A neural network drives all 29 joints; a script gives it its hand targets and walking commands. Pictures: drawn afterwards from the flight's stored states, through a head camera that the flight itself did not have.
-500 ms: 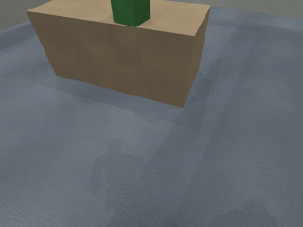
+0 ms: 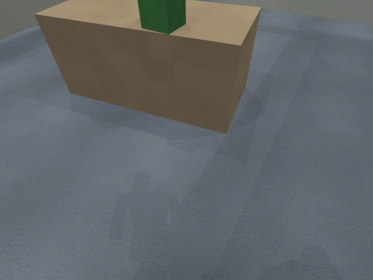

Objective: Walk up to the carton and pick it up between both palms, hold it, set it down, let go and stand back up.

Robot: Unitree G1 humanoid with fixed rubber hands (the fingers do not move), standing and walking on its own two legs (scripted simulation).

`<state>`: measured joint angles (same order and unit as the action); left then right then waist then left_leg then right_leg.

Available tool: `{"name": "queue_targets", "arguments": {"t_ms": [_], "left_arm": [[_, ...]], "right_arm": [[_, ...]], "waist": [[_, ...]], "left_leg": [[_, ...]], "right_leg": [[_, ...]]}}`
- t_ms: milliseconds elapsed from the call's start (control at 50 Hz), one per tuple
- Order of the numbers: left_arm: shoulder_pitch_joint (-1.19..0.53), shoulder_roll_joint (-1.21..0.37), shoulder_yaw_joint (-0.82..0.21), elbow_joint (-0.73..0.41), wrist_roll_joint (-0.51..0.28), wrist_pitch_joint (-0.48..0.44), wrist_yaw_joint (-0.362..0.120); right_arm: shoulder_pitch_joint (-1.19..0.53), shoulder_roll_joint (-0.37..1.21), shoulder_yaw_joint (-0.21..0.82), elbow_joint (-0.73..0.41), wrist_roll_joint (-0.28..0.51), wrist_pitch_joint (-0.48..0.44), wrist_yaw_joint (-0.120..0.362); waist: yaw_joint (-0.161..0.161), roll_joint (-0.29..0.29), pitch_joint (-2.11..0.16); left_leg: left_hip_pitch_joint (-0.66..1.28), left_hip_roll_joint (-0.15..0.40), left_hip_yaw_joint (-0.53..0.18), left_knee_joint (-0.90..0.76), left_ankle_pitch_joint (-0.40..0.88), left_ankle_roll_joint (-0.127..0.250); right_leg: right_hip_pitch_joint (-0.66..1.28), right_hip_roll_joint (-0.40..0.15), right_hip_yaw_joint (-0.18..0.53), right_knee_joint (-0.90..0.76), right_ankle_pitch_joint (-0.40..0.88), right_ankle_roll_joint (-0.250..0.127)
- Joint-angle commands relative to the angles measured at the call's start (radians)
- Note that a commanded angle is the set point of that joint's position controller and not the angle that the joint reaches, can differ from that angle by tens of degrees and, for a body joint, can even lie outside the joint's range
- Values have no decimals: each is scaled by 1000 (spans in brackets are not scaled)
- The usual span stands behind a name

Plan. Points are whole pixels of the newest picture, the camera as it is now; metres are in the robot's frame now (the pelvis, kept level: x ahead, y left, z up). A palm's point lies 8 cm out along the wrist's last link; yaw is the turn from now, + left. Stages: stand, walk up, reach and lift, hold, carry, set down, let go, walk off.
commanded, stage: stand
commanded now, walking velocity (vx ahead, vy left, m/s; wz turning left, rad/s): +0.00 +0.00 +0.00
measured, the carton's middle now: (162, 4) +1.60 +0.16 +0.05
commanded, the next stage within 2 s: none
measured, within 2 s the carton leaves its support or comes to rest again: neither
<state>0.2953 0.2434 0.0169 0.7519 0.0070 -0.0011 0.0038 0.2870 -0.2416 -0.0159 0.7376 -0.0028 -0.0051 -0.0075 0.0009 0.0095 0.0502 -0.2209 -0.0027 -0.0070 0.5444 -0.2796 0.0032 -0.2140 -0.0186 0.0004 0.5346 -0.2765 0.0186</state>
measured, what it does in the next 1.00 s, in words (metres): stands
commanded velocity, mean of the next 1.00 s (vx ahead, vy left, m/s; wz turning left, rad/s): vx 0.00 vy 0.00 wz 0.00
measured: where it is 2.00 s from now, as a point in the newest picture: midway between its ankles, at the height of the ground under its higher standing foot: outside the picture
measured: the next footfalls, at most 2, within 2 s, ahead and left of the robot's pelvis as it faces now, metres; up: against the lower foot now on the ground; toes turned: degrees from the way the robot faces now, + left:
none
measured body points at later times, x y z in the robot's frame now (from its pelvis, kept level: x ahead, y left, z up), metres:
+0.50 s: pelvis +0.00 +0.00 +0.00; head +0.00 +0.00 +0.45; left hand +0.07 +0.26 -0.12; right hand +0.08 -0.25 -0.13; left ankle +0.01 +0.12 -0.73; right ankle +0.01 -0.13 -0.73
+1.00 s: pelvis +0.00 +0.00 +0.00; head +0.01 -0.01 +0.45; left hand +0.05 +0.26 -0.13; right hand +0.07 -0.25 -0.13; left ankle +0.01 +0.12 -0.73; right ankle +0.01 -0.13 -0.73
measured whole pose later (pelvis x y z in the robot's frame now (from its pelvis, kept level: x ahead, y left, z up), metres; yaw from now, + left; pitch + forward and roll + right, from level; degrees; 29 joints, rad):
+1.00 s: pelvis +0.00 +0.00 +0.00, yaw +1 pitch -3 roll +0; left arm 0.30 0.24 0.01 0.86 0.00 0.00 0.02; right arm 0.29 -0.24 -0.01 0.83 0.00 -0.01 -0.02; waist 0.00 0.02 0.05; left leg -0.20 -0.01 -0.02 0.50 -0.25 0.00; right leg -0.19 -0.03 -0.01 0.49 -0.26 0.02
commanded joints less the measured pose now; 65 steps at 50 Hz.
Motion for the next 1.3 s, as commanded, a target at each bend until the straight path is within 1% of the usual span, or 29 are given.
{"name": "queue_targets", "arguments": {"t_ms": [0, 20, 60, 100, 140, 200, 240, 260, 280, 300, 420, 460, 540, 620, 640, 660, 680, 760, 820, 860, 960, 980, 1000, 1040, 1080, 1120, 1140, 1180, 1280], "left_arm": [[25, 148, 36, -65, 2, -18, 5], [19, 140, 37, -64, -2, -19, 5], [27, 137, 36, -55, -3, -21, 6], [19, 143, 39, -59, -4, -23, 6], [24, 139, 36, -51, -3, -22, 5], [18, 136, 35, -47, -2, -17, 7], [37, 139, 33, -37, -4, -18, 8], [34, 141, 33, -35, -4, -18, 9], [31, 134, 33, -35, -3, -17, 9], [31, 144, 32, -33, -5, -17, 9], [40, 146, 34, -28, -4, -18, 10], [34, 141, 34, -22, 1, -19, 11], [40, 133, 27, -17, -6, -18, 10], [37, 144, 35, 2, -2, -16, 11], [38, 136, 33, 4, 1, -15, 11], [46, 128, 32, 5, 1, -16, 11], [43, 134, 31, 11, 2, -16, 12], [44, 142, 31, 30, -3, -21, 15], [43, 140, 30, 39, -2, -16, 17], [46, 136, 29, 42, -7, -17, 17], [53, 134, 28, 61, -3, -16, 19], [57, 134, 26, 64, -4, -17, 19], [50, 131, 28, 64, -4, -17, 19], [51, 131, 29, 74, -4, -18, 19], [49, 139, 31, 76, -8, -19, 20], [41, 131, 28, 80, -6, -20, 20], [36, 132, 28, 81, -5, -19, 20], [52, 132, 24, 84, -9, -18, 22], [48, 129, 21, 92, -5, -14, 25]], "right_arm": [[15, -141, -40, -61, 0, -17, -3], [19, -142, -38, -61, 3, -18, -3], [12, -143, -41, -53, 1, -19, -3], [17, -142, -37, -50, -2, -19, -3], [19, -136, -39, -47, -2, -23, -5], [22, -141, -39, -43, 3, -18, -6], [18, -140, -37, -38, -3, -16, -7], [22, -138, -38, -39, -2, -16, -8], [27, -140, -39, -37, 4, -15, -7], [26, -139, -38, -33, 2, -15, -7], [20, -146, -43, -23, 0, -18, -9], [26, -142, -39, -11, 2, -19, -7], [24, -147, -39, -10, 1, -15, -10], [31, -142, -37, 4, -2, -15, -10], [29, -145, -40, 5, 0, -17, -12], [31, -150, -40, 5, 1, -18, -11], [32, -144, -38, 8, 2, -20, -12], [37, -137, -35, 23, 1, -21, -14], [28, -134, -34, 29, 3, -18, -14], [40, -131, -34, 31, 5, -17, -15], [35, -134, -32, 50, 2, -17, -17], [41, -133, -34, 49, 1, -15, -17], [49, -132, -33, 55, 2, -16, -18], [44, -133, -32, 63, 2, -16, -19], [51, -130, -29, 71, 2, -16, -21], [47, -127, -30, 70, 1, -18, -22], [40, -124, -29, 78, 4, -18, -22], [51, -124, -27, 80, 1, -19, -23], [42, -125, -22, 93, 2, -18, -25]], "waist": [[-2, 4, -7], [-5, 13, 1], [2, -26, 0], [-5, -27, 9], [4, 4, -37], [0, -15, 7], [11, -11, -1], [1, -18, 4], [-5, 12, 11], [1, -9, 27], [3, 13, -14], [-3, 18, 2], [7, -30, 25], [4, 18, 27], [7, 12, 24], [7, 17, 25], [4, -6, 13], [6, 1, -15], [10, 2, 30], [3, -21, 13], [6, 8, 10], [0, -15, 18], [0, -2, 7], [3, -31, 31], [-1, -4, 27], [-4, -15, 33], [-2, 1, 49], [3, -32, 9], [5, 21, -3]], "left_leg": [[-24, 88, -96, -132, 93, 25], [-44, 88, -102, -140, 85, 27], [-23, 89, -96, -127, 103, 25], [-19, 84, -89, -121, 123, 23], [1, 88, -96, -124, 156, 30], [-33, 88, -102, -138, 134, 31], [-15, 88, -95, -131, 129, 27], [-4, 89, -102, -132, 135, 31], [-27, 88, -99, -145, 102, 26], [-33, 85, -100, -145, 92, 25], [-20, 90, -109, -159, 82, 26], [-31, 91, -101, -155, 114, 25], [-29, 88, -106, -162, 82, 28], [-46, 83, -95, -172, 52, 22], [-45, 90, -109, -179, 42, 25], [-54, 91, -112, -186, 45, 23], [-46, 95, -117, -180, 63, 27], [-13, 90, -105, -168, 134, 25], [-27, 87, -104, -163, 109, 27], [-11, 89, -102, -163, 131, 24], [-16, 87, -106, -168, 101, 25], [-10, 85, -106, -160, 102, 25], [-9, 89, -112, -169, 105, 24], [-15, 90, -107, -162, 123, 18], [-10, 84, -102, -164, 129, 18], [-4, 88, -99, -151, 181, 21], [-19, 86, -97, -157, 183, 19], [9, 89, -106, -152, 202, 19], [-3, 89, -103, -160, 196, 17]], "right_leg": [[-10, -71, 79, -116, 77, -41], [-5, -69, 81, -113, 73, -40], [-13, -76, 82, -124, 91, -40], [-14, -75, 81, -123, 110, -43], [5, -72, 73, -107, 136, -42], [7, -72, 69, -110, 113, -38], [-7, -73, 77, -127, 108, -38], [-12, -75, 79, -127, 110, -41], [-9, -71, 77, -127, 94, -40], [-15, -71, 79, -132, 79, -42], [6, -69, 76, -121, 72, -41], [14, -72, 75, -116, 110, -44], [-11, -69, 75, -138, 64, -40], [-14, -66, 77, -138, 63, -38], [1, -65, 75, -136, 56, -37], [2, -63, 69, -130, 65, -32], [18, -64, 64, -126, 73, -33], [28, -76, 72, -135, 115, -31], [3, -77, 78, -145, 92, -29], [-1, -73, 61, -148, 102, -25], [16, -78, 77, -151, 78, -35], [1, -81, 76, -159, 66, -37], [9, -80, 73, -154, 80, -36], [1, -77, 65, -158, 99, -31], [11, -83, 78, -161, 101, -37], [9, -81, 63, -163, 150, -37], [13, -81, 67, -155, 156, -37], [23, -80, 64, -156, 169, -36], [56, -82, 56, -151, 165, -30]]}}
